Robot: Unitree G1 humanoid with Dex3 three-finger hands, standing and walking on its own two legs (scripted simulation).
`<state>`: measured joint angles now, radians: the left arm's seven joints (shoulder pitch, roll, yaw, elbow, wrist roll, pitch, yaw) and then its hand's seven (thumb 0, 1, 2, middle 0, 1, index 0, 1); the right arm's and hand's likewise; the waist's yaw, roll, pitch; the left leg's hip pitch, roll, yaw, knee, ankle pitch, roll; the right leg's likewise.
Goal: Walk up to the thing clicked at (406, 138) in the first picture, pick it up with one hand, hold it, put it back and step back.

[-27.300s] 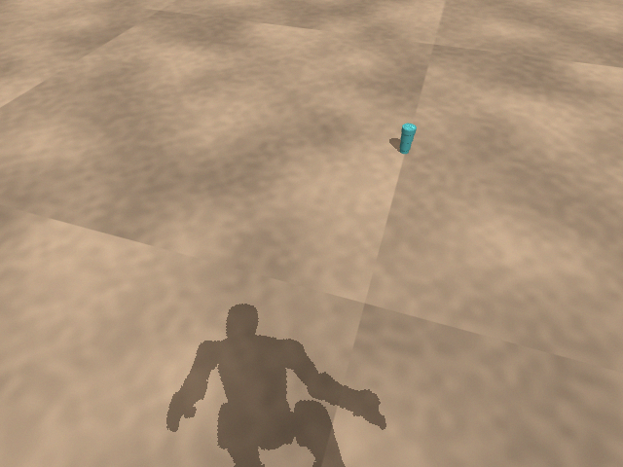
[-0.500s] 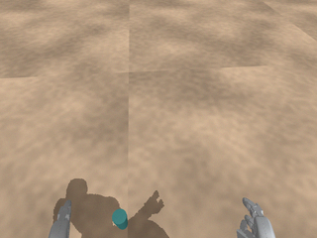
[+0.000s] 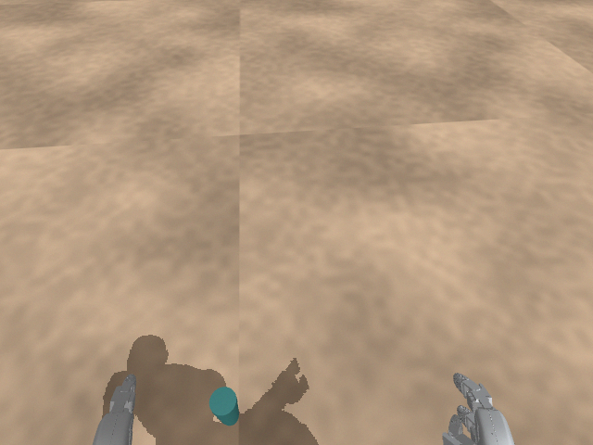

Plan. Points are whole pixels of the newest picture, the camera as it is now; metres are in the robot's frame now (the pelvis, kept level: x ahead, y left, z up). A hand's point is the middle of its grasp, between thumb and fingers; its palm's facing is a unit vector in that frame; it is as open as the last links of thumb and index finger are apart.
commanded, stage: home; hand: left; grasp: from the side
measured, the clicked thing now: (226, 409) +0.38 +0.20 -0.65
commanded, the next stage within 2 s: stand in 0.80 s
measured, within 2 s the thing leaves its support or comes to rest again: neither
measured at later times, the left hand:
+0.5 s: hand (163, 440) +0.18 +0.18 -0.05, palm faces +0.10 -0.96 -0.28, open 17.6 cm
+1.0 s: hand (162, 440) +0.18 +0.18 -0.05, palm faces +0.10 -0.96 -0.28, open 17.2 cm
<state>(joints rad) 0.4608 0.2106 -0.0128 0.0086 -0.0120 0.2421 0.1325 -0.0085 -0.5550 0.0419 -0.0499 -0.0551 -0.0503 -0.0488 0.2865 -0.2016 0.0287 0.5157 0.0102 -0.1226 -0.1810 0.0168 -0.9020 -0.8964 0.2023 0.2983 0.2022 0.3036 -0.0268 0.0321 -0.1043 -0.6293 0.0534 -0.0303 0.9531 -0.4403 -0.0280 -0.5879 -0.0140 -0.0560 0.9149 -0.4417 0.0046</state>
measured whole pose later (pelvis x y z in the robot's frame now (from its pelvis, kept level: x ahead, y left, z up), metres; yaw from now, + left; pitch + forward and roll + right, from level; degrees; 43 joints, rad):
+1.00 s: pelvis +0.01 +0.00 +0.00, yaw +0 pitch +7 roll -2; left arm 0.46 0.21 -0.01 0.01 -0.01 0.25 0.13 -0.01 -0.51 0.09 -0.08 -0.10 -0.08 -0.09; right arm 0.28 -0.20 0.03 0.52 0.00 -0.13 -0.18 0.02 -0.90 -0.90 0.20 0.30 0.20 0.30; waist -0.02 0.03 -0.11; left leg -0.62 0.05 -0.03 0.96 -0.46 -0.02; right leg -0.58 -0.02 -0.05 0.91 -0.46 0.01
